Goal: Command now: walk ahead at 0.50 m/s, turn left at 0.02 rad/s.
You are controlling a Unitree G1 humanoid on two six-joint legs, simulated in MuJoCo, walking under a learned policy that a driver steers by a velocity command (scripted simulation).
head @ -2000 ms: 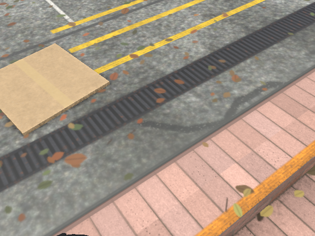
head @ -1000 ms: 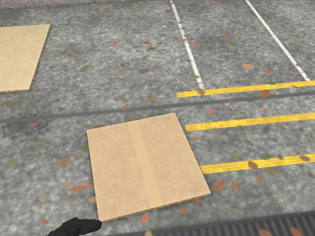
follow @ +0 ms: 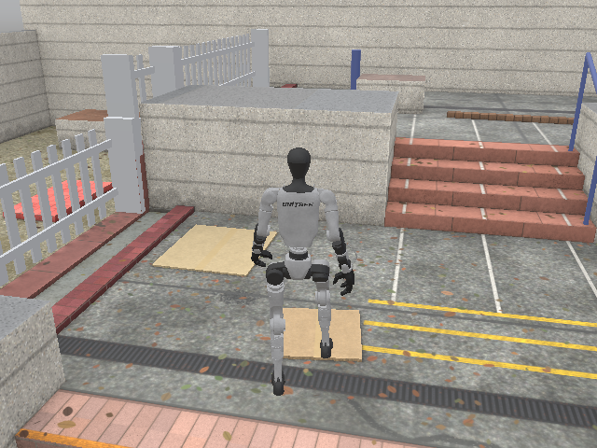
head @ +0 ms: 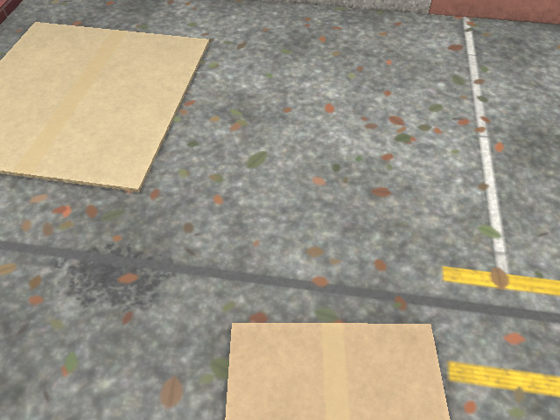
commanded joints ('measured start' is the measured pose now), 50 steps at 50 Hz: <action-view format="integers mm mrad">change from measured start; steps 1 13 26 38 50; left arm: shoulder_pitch -108 156 344 213 -44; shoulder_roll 65 74 165 122 54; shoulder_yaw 5 27 54 54 39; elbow -73 38 128 51 -71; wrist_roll -5 20 -11 -26 -12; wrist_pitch -10 -42 -27 -19 17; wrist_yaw -14 -15 19 21 -34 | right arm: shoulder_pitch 0 -100 -446 -186 -95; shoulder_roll -179 -83 -75 -85 -164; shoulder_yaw -41 -33 -13 -20 -35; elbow -35 -74 -144 -55 1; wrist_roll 11 11 9 -24 -19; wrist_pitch -8 -10 -7 -53 -49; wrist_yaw -6 -16 20 12 -26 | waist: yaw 17 56 135 38 23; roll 109 -65 -31 152 74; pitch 75 -40 83 -45 91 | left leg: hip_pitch -35 -574 -569 24 -7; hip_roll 282 182 133 331 284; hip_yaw -137 -132 -86 -315 81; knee -80 888 308 -46 -137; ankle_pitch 199 16 272 57 338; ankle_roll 164 45 -17 117 90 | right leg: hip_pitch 79 490 608 -7 15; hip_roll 33 -102 -120 -13 18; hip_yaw -29 243 88 94 -19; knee -100 -553 -558 504 21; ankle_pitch -32 -247 -115 -259 109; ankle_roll -20 -205 -200 -55 -60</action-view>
